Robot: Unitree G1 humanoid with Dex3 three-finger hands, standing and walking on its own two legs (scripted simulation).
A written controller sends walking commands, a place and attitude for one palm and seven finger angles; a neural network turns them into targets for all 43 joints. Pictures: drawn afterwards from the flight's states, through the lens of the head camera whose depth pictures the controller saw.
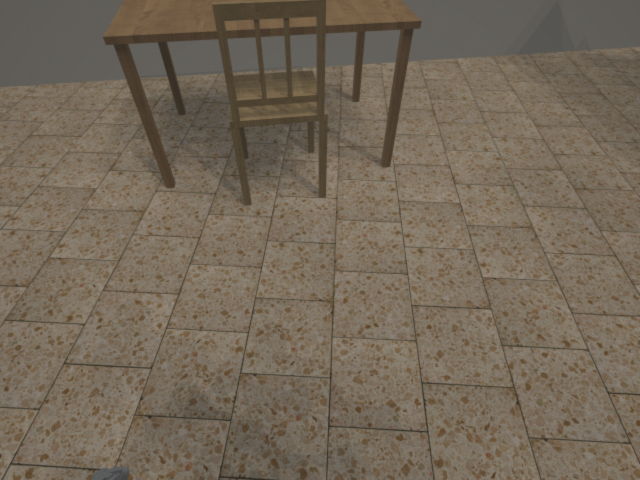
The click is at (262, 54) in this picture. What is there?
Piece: chair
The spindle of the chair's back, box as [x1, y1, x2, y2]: [254, 19, 266, 98]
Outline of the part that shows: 257,19 254,20 261,91 262,98 266,98 259,25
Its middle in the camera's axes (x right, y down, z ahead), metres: -0.22 -0.64 +1.38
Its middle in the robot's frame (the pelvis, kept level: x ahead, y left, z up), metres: +1.44 +0.30 -0.10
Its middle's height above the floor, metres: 0.67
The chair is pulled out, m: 0.00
